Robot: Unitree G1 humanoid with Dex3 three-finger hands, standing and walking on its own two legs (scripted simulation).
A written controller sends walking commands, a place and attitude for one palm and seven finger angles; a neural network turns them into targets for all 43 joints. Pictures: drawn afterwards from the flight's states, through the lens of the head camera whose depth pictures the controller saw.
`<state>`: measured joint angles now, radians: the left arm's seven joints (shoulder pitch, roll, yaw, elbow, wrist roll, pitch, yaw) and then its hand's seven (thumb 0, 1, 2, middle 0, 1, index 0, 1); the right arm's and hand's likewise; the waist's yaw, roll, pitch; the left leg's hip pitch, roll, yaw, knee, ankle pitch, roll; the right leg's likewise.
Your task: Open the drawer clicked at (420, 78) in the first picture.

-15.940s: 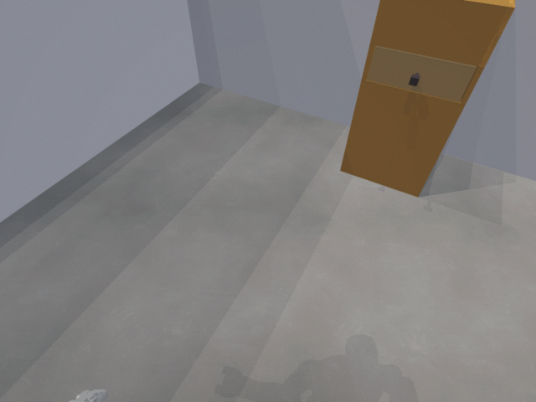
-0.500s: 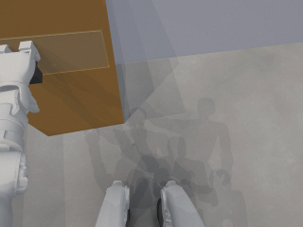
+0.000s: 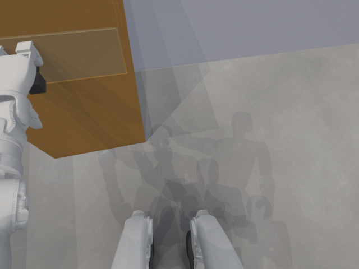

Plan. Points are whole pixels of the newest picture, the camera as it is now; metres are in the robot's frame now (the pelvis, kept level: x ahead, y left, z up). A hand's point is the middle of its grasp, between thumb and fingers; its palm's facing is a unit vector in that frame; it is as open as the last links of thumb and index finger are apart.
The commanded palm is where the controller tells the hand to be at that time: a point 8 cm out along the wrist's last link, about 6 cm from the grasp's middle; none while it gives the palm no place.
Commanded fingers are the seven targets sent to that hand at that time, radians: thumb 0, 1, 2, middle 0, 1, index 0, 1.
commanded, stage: lift the fingers back up to retry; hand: left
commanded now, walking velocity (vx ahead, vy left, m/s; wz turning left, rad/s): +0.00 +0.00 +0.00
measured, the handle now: (35, 76) +0.53 +0.32 +0.00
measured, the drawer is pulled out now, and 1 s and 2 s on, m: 0.00 0.00 0.00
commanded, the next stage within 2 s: re-aim the fingers above the handle in 0.68 s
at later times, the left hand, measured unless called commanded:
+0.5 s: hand (14, 78) +0.50 +0.32 +0.05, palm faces -0.05 -0.04 -1.00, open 13.6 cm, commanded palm +0.49 +0.30 +0.12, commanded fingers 0.00 -0.50 0.30 -0.30 -1.20 -0.30 -1.20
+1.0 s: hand (9, 78) +0.48 +0.32 +0.06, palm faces -0.02 -0.03 -1.00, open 13.8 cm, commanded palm +0.47 +0.30 +0.12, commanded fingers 0.00 -0.50 0.30 -0.30 -1.20 -0.30 -1.20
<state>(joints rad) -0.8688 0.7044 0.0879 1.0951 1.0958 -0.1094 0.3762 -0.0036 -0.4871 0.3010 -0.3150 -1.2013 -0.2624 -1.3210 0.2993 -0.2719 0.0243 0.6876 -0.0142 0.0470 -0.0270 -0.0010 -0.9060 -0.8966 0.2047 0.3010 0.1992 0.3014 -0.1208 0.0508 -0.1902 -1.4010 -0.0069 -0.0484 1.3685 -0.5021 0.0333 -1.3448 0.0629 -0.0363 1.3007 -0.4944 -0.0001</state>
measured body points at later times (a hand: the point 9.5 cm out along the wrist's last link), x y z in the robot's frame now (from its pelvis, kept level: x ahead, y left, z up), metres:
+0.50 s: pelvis +0.04 +0.01 +0.06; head +0.18 +0.03 +0.49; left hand +0.49 +0.32 +0.10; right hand +0.06 -0.27 -0.06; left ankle +0.06 +0.10 -0.59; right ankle +0.05 -0.12 -0.59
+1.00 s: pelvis +0.05 +0.01 +0.07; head +0.17 +0.02 +0.51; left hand +0.48 +0.32 +0.12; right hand +0.10 -0.27 -0.06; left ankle +0.06 +0.10 -0.59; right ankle +0.05 -0.12 -0.59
